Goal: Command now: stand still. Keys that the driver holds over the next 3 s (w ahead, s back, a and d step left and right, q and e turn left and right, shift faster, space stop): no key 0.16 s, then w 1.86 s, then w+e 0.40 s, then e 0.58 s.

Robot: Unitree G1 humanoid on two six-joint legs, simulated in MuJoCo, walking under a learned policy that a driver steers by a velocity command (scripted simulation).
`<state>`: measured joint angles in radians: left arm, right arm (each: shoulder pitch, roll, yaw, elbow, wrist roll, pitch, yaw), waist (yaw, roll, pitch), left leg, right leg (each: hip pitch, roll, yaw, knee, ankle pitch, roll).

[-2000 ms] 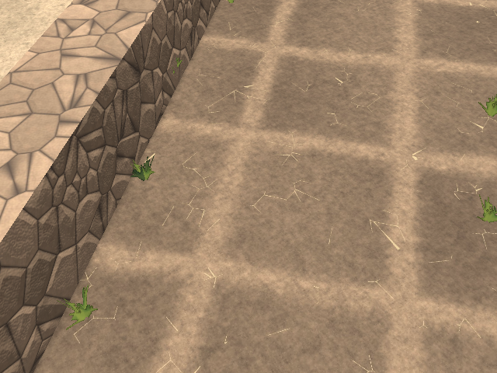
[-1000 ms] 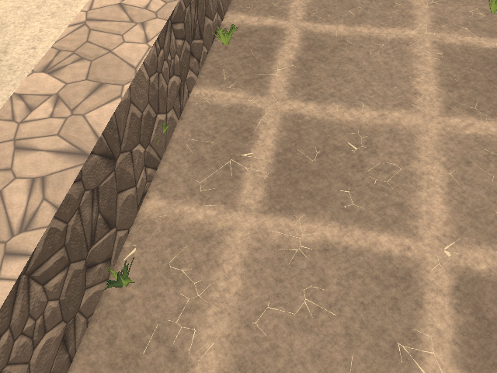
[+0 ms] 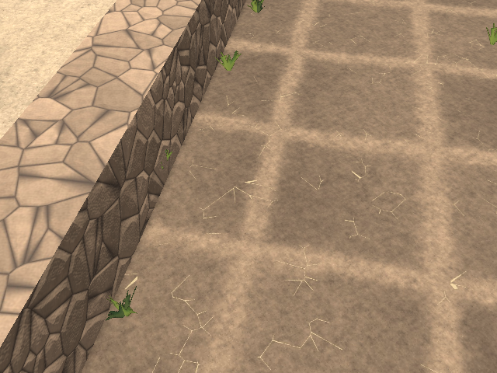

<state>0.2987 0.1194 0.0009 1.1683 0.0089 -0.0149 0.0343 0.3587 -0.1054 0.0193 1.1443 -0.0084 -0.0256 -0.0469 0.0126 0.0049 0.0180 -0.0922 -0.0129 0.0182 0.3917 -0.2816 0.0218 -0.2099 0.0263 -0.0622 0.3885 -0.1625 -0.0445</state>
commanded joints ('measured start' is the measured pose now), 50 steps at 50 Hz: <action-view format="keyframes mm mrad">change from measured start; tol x32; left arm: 1 72 66 9 -2 0 -3 2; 50 350 37 20 -100 -31 -93 -31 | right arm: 1 93 -59 -8 0 0 -2 -2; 19 214 -166 -72 -5 -22 -20 9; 43 -398 -103 -61 -297 -8 -24 80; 50 167 -336 -147 -154 -57 -55 45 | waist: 1 0 4 67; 22 -6 104 180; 26 173 -372 -27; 44 7 -96 127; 50 -123 217 -294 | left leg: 1 -116 108 -97 -86 113 30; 8 -109 108 -96 -86 123 30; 15 -88 223 -351 -230 -557 174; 23 -140 224 -216 -138 -96 162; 28 -659 56 -40 828 -118 83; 38 -612 71 67 492 169 22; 48 -20 -50 113 98 171 155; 50 446 444 -662 -56 -114 370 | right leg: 1 54 -119 133 -60 83 -8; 19 -438 -75 26 380 -272 -34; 24 154 31 -53 104 -116 -35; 27 351 -397 724 -255 -515 -186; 47 300 -229 45 63 930 -108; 49 41 -153 -1 553 518 -84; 50 -317 48 -2 964 -322 -48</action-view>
